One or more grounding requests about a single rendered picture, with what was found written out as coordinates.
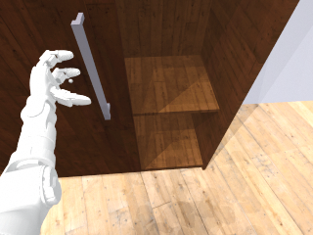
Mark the handle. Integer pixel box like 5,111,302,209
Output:
70,13,111,120

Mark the robot left hand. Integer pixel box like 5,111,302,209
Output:
29,50,91,107

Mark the left robot forearm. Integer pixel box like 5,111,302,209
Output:
0,94,57,178

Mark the left robot upper arm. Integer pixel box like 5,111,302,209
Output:
0,164,62,235

